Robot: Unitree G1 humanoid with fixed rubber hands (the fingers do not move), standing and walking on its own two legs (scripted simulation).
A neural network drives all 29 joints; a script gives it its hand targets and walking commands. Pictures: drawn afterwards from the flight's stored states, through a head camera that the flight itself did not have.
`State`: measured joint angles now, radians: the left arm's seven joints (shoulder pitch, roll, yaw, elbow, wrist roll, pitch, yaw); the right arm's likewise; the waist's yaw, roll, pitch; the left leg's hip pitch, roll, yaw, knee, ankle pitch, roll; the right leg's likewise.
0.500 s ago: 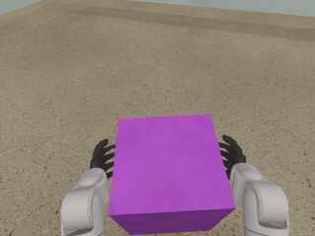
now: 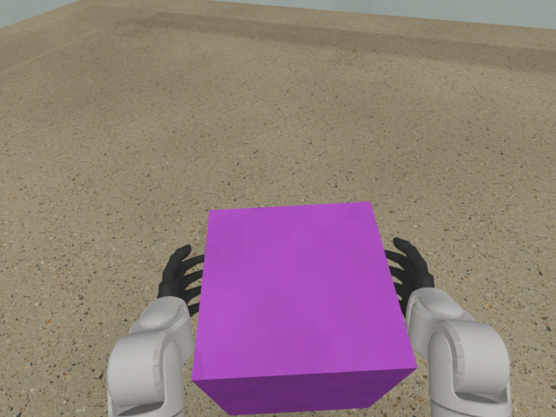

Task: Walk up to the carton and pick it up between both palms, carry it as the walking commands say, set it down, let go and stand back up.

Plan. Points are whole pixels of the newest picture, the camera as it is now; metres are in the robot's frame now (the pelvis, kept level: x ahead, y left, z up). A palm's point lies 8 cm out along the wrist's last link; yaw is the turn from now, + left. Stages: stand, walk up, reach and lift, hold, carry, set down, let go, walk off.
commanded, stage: carry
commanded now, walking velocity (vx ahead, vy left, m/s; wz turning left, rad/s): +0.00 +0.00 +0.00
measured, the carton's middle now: (294, 316) +0.25 +0.00 +0.03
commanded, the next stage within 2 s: none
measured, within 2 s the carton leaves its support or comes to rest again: neither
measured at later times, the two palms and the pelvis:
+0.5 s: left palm (176, 306) +0.24 +0.15 +0.10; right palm (416, 298) +0.23 -0.15 +0.09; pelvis +0.00 +0.00 +0.00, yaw +0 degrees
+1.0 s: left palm (176, 307) +0.24 +0.15 +0.09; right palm (415, 300) +0.23 -0.15 +0.09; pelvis -0.01 +0.00 +0.00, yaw +0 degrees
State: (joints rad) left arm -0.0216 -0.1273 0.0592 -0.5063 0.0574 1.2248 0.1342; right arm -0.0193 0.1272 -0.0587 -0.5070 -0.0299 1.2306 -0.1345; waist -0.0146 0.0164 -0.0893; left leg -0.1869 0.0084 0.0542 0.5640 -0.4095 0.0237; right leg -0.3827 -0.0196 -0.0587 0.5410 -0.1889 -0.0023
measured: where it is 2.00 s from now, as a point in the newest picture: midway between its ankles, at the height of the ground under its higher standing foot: outside the picture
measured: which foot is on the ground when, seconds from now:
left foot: down 0.00-1.00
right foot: down 0.00-1.00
